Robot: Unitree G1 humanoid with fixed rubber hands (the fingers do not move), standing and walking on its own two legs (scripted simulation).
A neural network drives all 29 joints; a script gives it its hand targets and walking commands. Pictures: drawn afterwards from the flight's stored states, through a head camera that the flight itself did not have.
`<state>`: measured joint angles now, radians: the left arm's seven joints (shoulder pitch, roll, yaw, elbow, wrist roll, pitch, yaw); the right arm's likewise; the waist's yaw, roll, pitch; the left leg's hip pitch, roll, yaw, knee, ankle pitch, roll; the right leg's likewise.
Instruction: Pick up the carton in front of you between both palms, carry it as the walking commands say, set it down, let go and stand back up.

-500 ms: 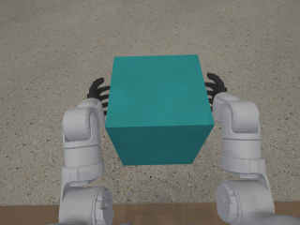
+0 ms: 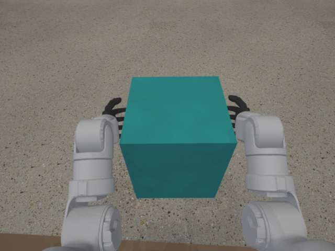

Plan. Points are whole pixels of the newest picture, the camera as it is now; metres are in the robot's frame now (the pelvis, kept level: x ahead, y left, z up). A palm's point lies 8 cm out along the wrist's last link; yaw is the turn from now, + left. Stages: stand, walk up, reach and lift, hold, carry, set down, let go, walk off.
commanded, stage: carry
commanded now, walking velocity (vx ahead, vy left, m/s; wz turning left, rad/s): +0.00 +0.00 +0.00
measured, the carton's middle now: (175, 140) +0.36 +0.00 +0.05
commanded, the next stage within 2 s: none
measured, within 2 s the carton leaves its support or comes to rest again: neither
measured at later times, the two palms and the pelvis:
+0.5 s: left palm (105, 135) +0.32 +0.16 +0.13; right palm (245, 131) +0.32 -0.14 +0.13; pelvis -0.03 +0.01 +0.00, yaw +0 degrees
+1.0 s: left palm (107, 136) +0.32 +0.15 +0.13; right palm (247, 134) +0.32 -0.15 +0.13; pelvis -0.03 +0.01 +0.00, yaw +0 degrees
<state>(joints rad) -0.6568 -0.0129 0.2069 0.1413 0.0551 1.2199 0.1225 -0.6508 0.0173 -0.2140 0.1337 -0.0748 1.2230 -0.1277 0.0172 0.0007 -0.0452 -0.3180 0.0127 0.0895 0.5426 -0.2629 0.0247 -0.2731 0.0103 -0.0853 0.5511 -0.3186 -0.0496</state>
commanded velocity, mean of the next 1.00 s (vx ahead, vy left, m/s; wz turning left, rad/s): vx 0.00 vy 0.00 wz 0.00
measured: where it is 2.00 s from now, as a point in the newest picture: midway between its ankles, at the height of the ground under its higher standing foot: outside the picture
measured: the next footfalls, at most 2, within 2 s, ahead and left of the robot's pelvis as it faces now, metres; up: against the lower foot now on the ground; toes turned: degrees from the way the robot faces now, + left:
none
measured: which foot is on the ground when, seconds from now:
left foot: down 0.00-1.00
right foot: down 0.00-1.00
